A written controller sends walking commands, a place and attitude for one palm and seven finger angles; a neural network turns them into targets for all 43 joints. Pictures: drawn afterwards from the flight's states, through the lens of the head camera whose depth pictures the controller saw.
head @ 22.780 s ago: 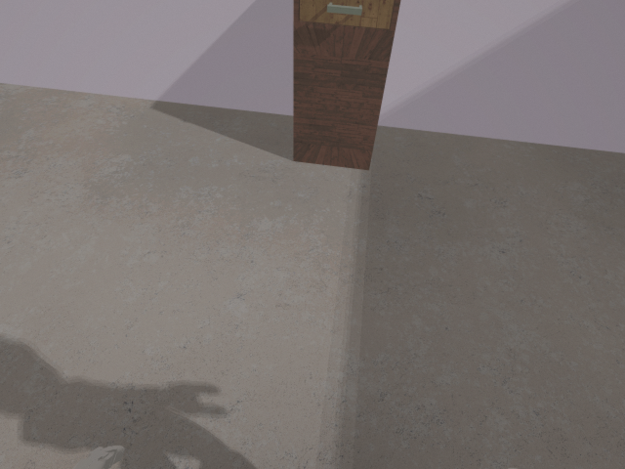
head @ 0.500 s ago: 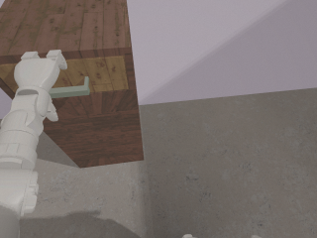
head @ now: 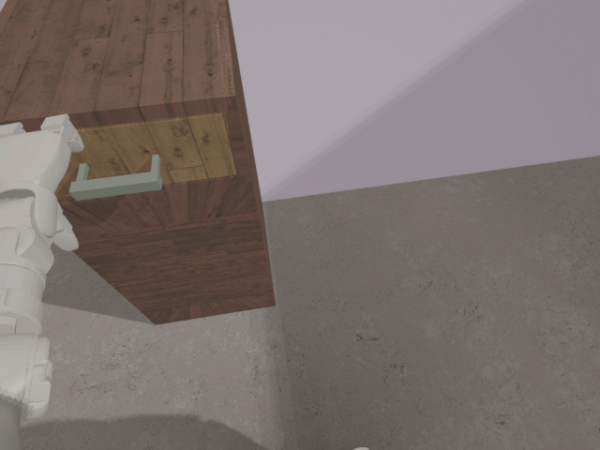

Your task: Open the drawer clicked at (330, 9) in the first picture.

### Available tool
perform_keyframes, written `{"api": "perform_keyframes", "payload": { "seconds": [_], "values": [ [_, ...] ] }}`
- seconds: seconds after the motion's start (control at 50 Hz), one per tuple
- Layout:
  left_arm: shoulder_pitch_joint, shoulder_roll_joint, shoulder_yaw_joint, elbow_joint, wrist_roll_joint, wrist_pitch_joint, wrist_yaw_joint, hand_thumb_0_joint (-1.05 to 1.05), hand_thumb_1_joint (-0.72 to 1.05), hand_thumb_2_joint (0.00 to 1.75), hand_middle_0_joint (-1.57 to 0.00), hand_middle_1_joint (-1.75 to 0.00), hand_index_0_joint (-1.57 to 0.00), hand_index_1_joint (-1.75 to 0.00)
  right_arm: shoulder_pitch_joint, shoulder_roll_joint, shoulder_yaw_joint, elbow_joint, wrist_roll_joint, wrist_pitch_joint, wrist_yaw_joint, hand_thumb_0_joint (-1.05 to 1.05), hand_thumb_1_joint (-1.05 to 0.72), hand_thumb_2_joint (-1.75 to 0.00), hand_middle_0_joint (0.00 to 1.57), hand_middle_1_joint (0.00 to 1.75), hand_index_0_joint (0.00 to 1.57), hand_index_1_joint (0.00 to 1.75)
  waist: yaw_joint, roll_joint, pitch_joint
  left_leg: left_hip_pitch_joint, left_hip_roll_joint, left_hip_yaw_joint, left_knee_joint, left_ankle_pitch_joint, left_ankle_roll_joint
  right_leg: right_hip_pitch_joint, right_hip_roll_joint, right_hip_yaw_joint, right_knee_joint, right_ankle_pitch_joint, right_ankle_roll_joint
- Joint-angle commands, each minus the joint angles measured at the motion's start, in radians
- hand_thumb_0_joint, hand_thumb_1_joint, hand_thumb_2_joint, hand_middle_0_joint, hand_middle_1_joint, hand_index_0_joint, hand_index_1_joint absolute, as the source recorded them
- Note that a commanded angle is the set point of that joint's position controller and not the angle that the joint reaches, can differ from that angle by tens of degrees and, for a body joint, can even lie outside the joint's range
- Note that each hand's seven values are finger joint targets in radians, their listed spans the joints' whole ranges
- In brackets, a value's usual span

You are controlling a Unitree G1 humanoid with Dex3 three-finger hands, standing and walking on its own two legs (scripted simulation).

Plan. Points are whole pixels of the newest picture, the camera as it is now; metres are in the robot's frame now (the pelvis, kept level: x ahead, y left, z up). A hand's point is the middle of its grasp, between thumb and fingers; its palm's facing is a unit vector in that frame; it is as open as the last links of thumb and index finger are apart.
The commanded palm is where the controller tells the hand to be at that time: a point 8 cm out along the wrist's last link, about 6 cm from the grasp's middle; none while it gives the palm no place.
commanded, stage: re-aim the fingers above the handle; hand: left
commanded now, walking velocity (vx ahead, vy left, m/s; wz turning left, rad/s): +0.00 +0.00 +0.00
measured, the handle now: (118, 175) +0.51 +0.30 +0.02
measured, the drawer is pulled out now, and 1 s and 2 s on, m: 0.00 0.00 0.00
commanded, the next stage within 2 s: lower the fingers behind the handle in 0.08 s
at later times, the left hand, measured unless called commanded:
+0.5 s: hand (79, 209) +0.43 +0.32 +0.05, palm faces -0.11 +0.01 -0.99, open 13.8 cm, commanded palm +0.42 +0.30 +0.11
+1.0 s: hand (94, 213) +0.43 +0.31 +0.04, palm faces -0.03 +0.00 -1.00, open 14.0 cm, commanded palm +0.41 +0.30 +0.07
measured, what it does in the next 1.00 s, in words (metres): stands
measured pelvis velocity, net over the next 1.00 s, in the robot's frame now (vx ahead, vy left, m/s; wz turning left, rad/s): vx -0.02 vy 0.00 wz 0.02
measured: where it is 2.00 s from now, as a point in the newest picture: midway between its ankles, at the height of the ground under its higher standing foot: outside the picture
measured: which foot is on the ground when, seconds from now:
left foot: down 0.00-1.00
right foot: down 0.00-1.00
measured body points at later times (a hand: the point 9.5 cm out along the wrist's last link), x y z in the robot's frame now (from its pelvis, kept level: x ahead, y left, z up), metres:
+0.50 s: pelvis -0.01 +0.01 +0.00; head +0.08 +0.00 +0.44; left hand +0.43 +0.32 +0.10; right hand +0.05 -0.26 -0.14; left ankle -0.05 +0.07 -0.71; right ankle +0.00 -0.12 -0.71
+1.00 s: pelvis -0.02 +0.00 -0.01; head +0.07 +0.01 +0.43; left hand +0.42 +0.30 +0.09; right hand +0.03 -0.28 -0.14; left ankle -0.05 +0.07 -0.71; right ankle +0.00 -0.12 -0.71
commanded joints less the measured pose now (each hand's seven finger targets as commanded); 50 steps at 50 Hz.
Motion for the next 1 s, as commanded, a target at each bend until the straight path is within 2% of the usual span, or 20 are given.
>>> {"api": "perform_keyframes", "payload": {
  "seconds": [0.0, 0.08, 0.1, 0.16, 0.18, 0.2, 0.26, 0.3, 0.38, 0.44, 0.5, 0.52, 0.54, 0.56, 0.6, 0.64, 0.7, 0.8, 0.88, 0.98],
  "values": [
    [-0.323, 0.151, -0.093, -0.172, -0.03, 0.025, -0.086, 0.0, -0.5, 0.3, -0.3, -1.2, -0.3, -1.2, 0.095, -0.167, -0.063, -0.094, 0.018, -0.028, -0.033, 0.0, -0.9, -0.9, 0.2, 0.3, 0.2, 0.3, -0.05, -0.094, -0.379, 0.213, 0.037, -0.014, -0.071, 0.55, -0.018, 0.327, -0.011, -0.031, -0.068, 0.39, -0.015],
    [-0.5, 0.145, -0.119, -0.331, -0.055, -0.109, -0.154, 0.0, -0.5, 0.3, -0.3, -1.2, -0.3, -1.2, 0.1, -0.154, -0.063, -0.083, 0.007, -0.044, -0.07, 0.0, -0.9, -0.9, 0.2, 0.3, 0.2, 0.3, -0.089, -0.052, -0.3, 0.288, 0.026, -0.048, -0.068, 0.46, -0.01, 0.206, -0.01, -0.032, -0.085, 0.266, -0.019],
    [-0.559, 0.149, -0.117, -0.397, -0.061, -0.15, -0.149, 0.0, -0.5, 0.3, -0.3, -1.2, -0.3, -1.2, 0.102, -0.151, -0.065, -0.079, 0.001, -0.05, -0.075, 0.0, -0.9, -0.9, 0.2, 0.3, 0.2, 0.3, -0.09, 0.023, -0.301, 0.319, 0.027, -0.05, -0.062, 0.491, -0.018, 0.172, -0.012, -0.031, -0.084, 0.257, -0.025],
    [-0.565, 0.235, -0.016, -0.42, -0.028, -0.212, -0.081, 0.0, -0.5, 0.3, -0.3, -1.2, -0.3, -1.2, 0.112, -0.136, -0.062, -0.068, -0.006, -0.059, -0.069, 0.0, -0.9, -0.9, 0.2, 0.3, 0.2, 0.3, -0.044, 0.175, -0.357, 0.39, 0.031, -0.086, -0.029, 0.623, -0.069, 0.071, 0.0, -0.052, -0.028, 0.205, -0.042],
    [-0.533, 0.279, 0.043, -0.385, -0.02, -0.213, -0.046, 0.0, -0.5, 0.3, -0.3, -1.2, -0.3, -1.2, 0.114, -0.134, -0.062, -0.061, -0.012, -0.058, -0.06, 0.0, -0.9, -0.9, 0.2, 0.3, 0.2, 0.3, -0.027, 0.182, -0.363, 0.375, 0.031, -0.087, -0.015, 0.665, -0.081, 0.068, 0.005, -0.059, -0.011, 0.216, -0.047],
    [-0.499, 0.342, 0.109, -0.354, -0.01, -0.201, -0.011, 0.0, -0.5, 0.3, -0.3, -1.2, -0.3, -1.2, 0.114, -0.14, -0.061, -0.055, -0.021, -0.054, -0.052, 0.0, -0.9, -0.9, 0.2, 0.3, 0.2, 0.3, 0.0, 0.168, -0.384, 0.342, 0.032, -0.088, -0.006, 0.709, -0.089, 0.087, 0.008, -0.063, 0.008, 0.234, -0.051],
    [-0.4, 0.267, 0.08, -0.204, -0.012, -0.103, 0.071, 0.0, -0.5, 0.3, -0.3, -1.2, -0.3, -1.2, 0.091, -0.132, -0.046, -0.065, -0.024, -0.048, -0.017, 0.0, -0.9, -0.9, 0.2, 0.3, 0.2, 0.3, 0.015, 0.089, -0.319, 0.198, 0.027, -0.067, -0.015, 0.622, -0.087, 0.115, 0.006, -0.078, 0.031, 0.242, -0.048],
    [-0.349, 0.267, 0.075, -0.123, 0.006, -0.02, 0.092, 0.0, -0.5, 0.3, -0.3, -1.2, -0.3, -1.2, 0.084, -0.139, -0.042, -0.075, -0.028, -0.039, -0.002, 0.0, -0.9, -0.9, 0.2, 0.3, 0.2, 0.3, 0.041, 0.047, -0.367, 0.138, 0.02, -0.04, -0.025, 0.598, -0.077, 0.201, 0.005, -0.069, 0.035, 0.291, -0.047],
    [-0.405, 0.17, -0.046, -0.113, 0.035, 0.07, 0.048, 0.0, -0.5, 0.3, -0.3, -1.2, -0.3, -1.2, 0.114, -0.156, -0.058, -0.086, -0.009, -0.036, 0.005, 0.0, -0.9, -0.9, 0.2, 0.3, 0.2, 0.3, -0.004, 0.011, -0.435, 0.209, 0.045, -0.041, -0.024, 0.634, -0.066, 0.209, 0.002, -0.06, 0.011, 0.312, -0.034],
    [-0.433, 0.191, -0.035, -0.229, 0.0, 0.016, -0.017, 0.0, -0.5, 0.3, -0.3, -1.2, -0.3, -1.2, 0.13, -0.161, -0.069, -0.095, -0.007, -0.037, -0.018, 0.0, -0.9, -0.9, 0.2, 0.3, 0.2, 0.3, -0.033, -0.027, -0.514, 0.28, 0.048, -0.052, -0.012, 0.675, -0.044, 0.256, -0.001, -0.039, -0.008, 0.363, -0.022],
    [-0.466, 0.158, -0.053, -0.295, -0.017, -0.078, -0.048, 0.0, -0.5, 0.3, -0.3, -1.2, -0.3, -1.2, 0.127, -0.151, -0.069, -0.083, -0.011, -0.043, -0.042, 0.0, -0.9, -0.9, 0.2, 0.3, 0.2, 0.3, -0.061, -0.021, -0.407, 0.281, 0.047, -0.064, -0.018, 0.621, -0.038, 0.182, 0.0, -0.042, -0.027, 0.299, -0.022],
    [-0.477, 0.169, -0.043, -0.3, -0.015, -0.107, -0.041, 0.0, -0.5, 0.3, -0.3, -1.2, -0.3, -1.2, 0.129, -0.148, -0.067, -0.072, -0.013, -0.048, -0.044, 0.0, -0.9, -0.9, 0.2, 0.3, 0.2, 0.3, -0.058, 0.014, -0.37, 0.278, 0.046, -0.068, -0.022, 0.592, -0.041, 0.145, 0.001, -0.045, -0.025, 0.264, -0.024],
    [-0.419, 0.229, 0.019, -0.245, -0.004, -0.119, -0.028, 0.0, -0.5, 0.3, -0.3, -1.2, -0.3, -1.2, 0.129, -0.151, -0.065, -0.062, -0.014, -0.046, -0.046, 0.0, -0.9, -0.9, 0.2, 0.3, 0.2, 0.3, -0.039, 0.009, -0.326, 0.243, 0.042, -0.071, -0.024, 0.557, -0.044, 0.129, 0.004, -0.047, -0.018, 0.233, -0.031],
    [-0.433, 0.209, -0.005, -0.234, 0.009, -0.127, -0.013, 0.0, -0.5, 0.3, -0.3, -1.2, -0.3, -1.2, 0.125, -0.147, -0.059, -0.059, -0.013, -0.046, -0.046, 0.0, -0.9, -0.9, 0.2, 0.3, 0.2, 0.3, -0.043, 0.03, -0.306, 0.219, 0.039, -0.069, -0.025, 0.528, -0.047, 0.104, 0.004, -0.05, -0.011, 0.213, -0.034],
    [-0.407, 0.247, 0.04, -0.204, 0.023, -0.13, 0.02, 0.0, -0.5, 0.3, -0.3, -1.2, -0.3, -1.2, 0.126, -0.148, -0.058, -0.049, -0.019, -0.046, -0.035, 0.0, -0.9, -0.9, 0.2, 0.3, 0.2, 0.3, -0.015, 0.073, -0.294, 0.182, 0.036, -0.066, -0.025, 0.513, -0.057, 0.094, 0.006, -0.056, 0.004, 0.192, -0.047],
    [-0.385, 0.23, 0.024, -0.142, 0.027, -0.106, 0.053, 0.0, -0.5, 0.3, -0.3, -1.2, -0.3, -1.2, 0.128, -0.147, -0.055, -0.051, -0.018, -0.047, -0.024, 0.0, -0.9, -0.9, 0.2, 0.3, 0.2, 0.3, -0.018, 0.067, -0.276, 0.143, 0.034, -0.063, -0.018, 0.465, -0.06, 0.068, 0.009, -0.063, 0.02, 0.173, -0.049],
    [-0.371, 0.252, 0.05, -0.138, 0.027, -0.079, 0.086, 0.0, -0.5, 0.3, -0.3, -1.2, -0.3, -1.2, 0.134, -0.154, -0.059, -0.055, -0.026, -0.051, -0.01, 0.0, -0.9, -0.9, 0.2, 0.3, 0.2, 0.3, 0.002, 0.08, -0.384, 0.154, 0.033, -0.054, -0.001, 0.517, -0.066, 0.111, 0.01, -0.06, 0.044, 0.217, -0.049],
    [-0.38, 0.189, 0.01, -0.188, 0.017, -0.069, 0.089, 0.0, -0.5, 0.3, -0.3, -1.2, -0.3, -1.2, 0.149, -0.155, -0.076, -0.055, -0.024, -0.055, -0.005, 0.0, -0.9, -0.9, 0.2, 0.3, 0.2, 0.3, -0.021, 0.045, -0.475, 0.214, 0.047, -0.055, 0.03, 0.631, -0.065, 0.128, 0.01, -0.053, 0.046, 0.288, -0.034],
    [-0.381, 0.175, -0.019, -0.112, 0.026, -0.042, 0.084, 0.0, -0.5, 0.3, -0.3, -1.2, -0.3, -1.2, 0.148, -0.161, -0.069, -0.039, -0.015, -0.053, -0.011, 0.0, -0.9, -0.9, 0.2, 0.3, 0.2, 0.3, -0.041, -0.003, -0.353, 0.138, 0.042, -0.052, 0.008, 0.489, -0.049, 0.097, 0.007, -0.054, 0.028, 0.23, -0.033],
    [-0.378, 0.186, -0.034, -0.043, 0.038, -0.027, 0.074, 0.0, -0.5, 0.3, -0.3, -1.2, -0.3, -1.2, 0.14, -0.159, -0.057, -0.042, -0.011, -0.055, -0.02, 0.0, -0.9, -0.9, 0.2, 0.3, 0.2, 0.3, -0.041, -0.001, -0.308, 0.073, 0.029, -0.038, -0.005, 0.358, -0.033, 0.099, 0.002, -0.044, 0.019, 0.185, -0.037]
  ]
}}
